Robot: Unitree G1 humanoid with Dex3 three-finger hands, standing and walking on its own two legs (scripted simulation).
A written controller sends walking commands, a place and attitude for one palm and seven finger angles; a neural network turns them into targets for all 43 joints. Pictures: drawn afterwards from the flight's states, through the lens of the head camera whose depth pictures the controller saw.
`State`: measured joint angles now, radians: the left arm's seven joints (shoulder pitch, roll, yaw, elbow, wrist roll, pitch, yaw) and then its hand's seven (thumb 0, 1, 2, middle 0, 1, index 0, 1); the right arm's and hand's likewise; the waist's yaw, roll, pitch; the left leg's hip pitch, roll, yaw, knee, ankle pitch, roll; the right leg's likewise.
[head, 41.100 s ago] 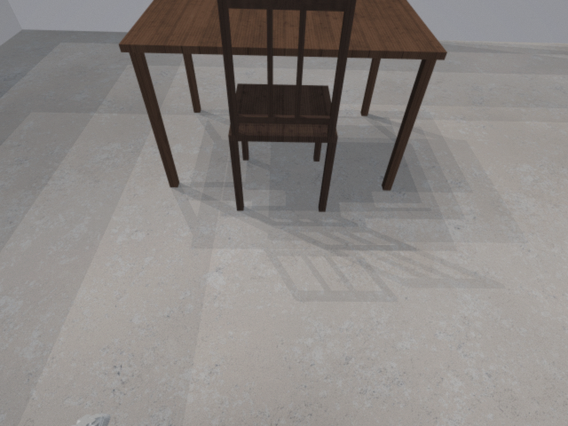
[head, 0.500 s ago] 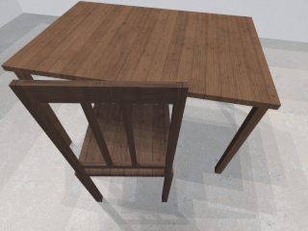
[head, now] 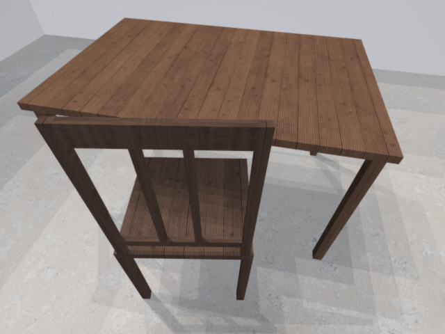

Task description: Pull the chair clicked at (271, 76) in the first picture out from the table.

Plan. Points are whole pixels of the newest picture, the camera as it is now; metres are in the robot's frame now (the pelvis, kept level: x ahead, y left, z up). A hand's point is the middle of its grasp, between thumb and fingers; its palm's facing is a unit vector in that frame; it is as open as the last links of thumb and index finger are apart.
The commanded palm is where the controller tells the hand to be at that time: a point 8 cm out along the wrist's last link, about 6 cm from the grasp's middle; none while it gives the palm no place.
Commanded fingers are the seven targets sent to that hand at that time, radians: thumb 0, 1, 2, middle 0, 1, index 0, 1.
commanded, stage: come to a stop and stand still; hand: left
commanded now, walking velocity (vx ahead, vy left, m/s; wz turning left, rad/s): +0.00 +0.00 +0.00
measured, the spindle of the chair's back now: (151, 202) +0.42 +0.19 -0.06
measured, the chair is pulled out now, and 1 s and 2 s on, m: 0.14 0.14 0.14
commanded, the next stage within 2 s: look again from close up in 0.58 s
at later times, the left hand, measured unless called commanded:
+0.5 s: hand out of the picture +0.02 +0.22 -0.18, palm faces +0.04 -0.98 -0.19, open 7.4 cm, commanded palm none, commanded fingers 0.00 0.90 0.90 -0.20 -0.30 -0.20 -0.30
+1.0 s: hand out of the picture +0.00 +0.19 -0.17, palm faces +0.03 -0.98 -0.18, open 7.4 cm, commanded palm none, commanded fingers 0.00 0.90 0.90 -0.20 -0.30 -0.20 -0.30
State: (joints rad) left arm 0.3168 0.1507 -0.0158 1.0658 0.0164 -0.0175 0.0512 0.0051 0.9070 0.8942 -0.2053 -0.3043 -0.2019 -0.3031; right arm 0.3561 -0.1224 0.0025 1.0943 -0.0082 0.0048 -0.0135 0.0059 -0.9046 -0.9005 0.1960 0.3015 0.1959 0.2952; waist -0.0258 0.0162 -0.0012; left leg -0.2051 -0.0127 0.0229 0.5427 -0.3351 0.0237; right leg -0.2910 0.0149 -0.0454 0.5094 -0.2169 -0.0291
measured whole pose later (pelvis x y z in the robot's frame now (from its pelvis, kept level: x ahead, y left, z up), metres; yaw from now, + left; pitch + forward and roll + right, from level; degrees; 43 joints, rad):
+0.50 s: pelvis +0.01 +0.05 +0.00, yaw +0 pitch -3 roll +0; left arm 0.29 0.14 0.00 1.10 0.02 0.00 0.05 0.01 0.91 0.89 -0.20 -0.30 -0.20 -0.30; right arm 0.29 -0.16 0.01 1.08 0.00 -0.02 -0.03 0.01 -0.91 -0.90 0.20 0.30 0.20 0.30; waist 0.00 0.00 0.02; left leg -0.10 -0.10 0.04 0.45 -0.31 0.10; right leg -0.21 -0.06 -0.02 0.49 -0.23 0.04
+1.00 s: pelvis +0.01 +0.03 +0.01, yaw +0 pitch -2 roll +0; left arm 0.31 0.13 -0.01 1.12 0.02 -0.01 0.04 0.00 0.91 0.89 -0.20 -0.30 -0.20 -0.30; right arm 0.30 -0.14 0.02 1.15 0.00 -0.03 -0.02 0.01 -0.90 -0.90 0.20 0.30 0.20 0.30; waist 0.00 0.00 0.03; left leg -0.08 -0.07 0.04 0.41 -0.29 0.07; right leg -0.20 -0.04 -0.02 0.46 -0.22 0.02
